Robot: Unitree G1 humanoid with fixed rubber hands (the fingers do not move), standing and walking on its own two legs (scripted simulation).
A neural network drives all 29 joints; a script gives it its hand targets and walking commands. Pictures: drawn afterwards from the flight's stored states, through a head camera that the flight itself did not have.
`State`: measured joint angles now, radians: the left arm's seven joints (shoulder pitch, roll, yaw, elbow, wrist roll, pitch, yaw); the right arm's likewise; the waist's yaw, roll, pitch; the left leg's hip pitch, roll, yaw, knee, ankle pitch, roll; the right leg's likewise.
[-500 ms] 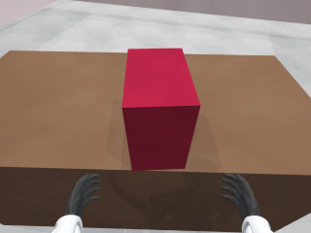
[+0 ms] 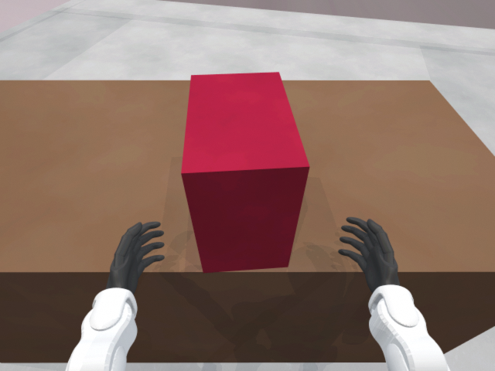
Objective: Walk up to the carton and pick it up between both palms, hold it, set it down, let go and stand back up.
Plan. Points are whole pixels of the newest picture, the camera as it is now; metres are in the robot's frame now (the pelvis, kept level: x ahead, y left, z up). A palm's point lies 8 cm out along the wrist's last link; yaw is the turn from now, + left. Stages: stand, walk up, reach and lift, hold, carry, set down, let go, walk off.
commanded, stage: reach and lift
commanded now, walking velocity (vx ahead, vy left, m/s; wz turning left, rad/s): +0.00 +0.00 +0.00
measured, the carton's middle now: (240, 173) +0.46 +0.05 +0.07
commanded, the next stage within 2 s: none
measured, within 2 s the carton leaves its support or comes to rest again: neither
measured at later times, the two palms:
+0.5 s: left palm (130, 216) +0.31 +0.21 +0.12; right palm (380, 214) +0.33 -0.16 +0.12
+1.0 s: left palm (131, 157) +0.38 +0.21 +0.18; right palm (370, 156) +0.40 -0.15 +0.17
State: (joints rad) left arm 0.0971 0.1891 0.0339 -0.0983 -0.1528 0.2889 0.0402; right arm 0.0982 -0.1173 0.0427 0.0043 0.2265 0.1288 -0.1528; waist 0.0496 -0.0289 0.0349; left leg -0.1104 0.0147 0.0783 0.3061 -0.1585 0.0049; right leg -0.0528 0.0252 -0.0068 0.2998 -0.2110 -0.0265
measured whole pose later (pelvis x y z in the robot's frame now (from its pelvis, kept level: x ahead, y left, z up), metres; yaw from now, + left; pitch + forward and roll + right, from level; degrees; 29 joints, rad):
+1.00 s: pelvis -0.01 +0.00 +0.00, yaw +0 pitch +2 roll -1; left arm -0.71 0.28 0.17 0.29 -0.14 0.68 0.07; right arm -0.77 -0.25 0.06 0.53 0.43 0.41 -0.22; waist -0.01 -0.04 -0.03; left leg -0.24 0.03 0.07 0.35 -0.15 0.00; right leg -0.16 0.04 -0.01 0.31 -0.18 -0.03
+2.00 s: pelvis -0.01 -0.01 +0.00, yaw +2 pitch +10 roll -1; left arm -1.08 0.30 0.07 1.06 -0.18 0.25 0.09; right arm -1.09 -0.18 0.00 1.08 0.35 0.23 -0.21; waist -0.02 -0.02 -0.13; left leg -0.43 0.04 0.02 0.39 -0.14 -0.01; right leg -0.32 0.05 -0.06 0.31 -0.17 -0.04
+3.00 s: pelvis -0.01 +0.01 +0.00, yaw +0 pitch +5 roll +0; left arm -0.96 -0.05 0.64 0.89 0.47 0.07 0.05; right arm -0.92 0.18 -0.67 0.92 -0.47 -0.05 -0.03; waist 0.01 -0.05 -0.01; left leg -0.27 0.01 0.08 0.31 -0.13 0.02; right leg -0.20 0.02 -0.01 0.28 -0.17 -0.01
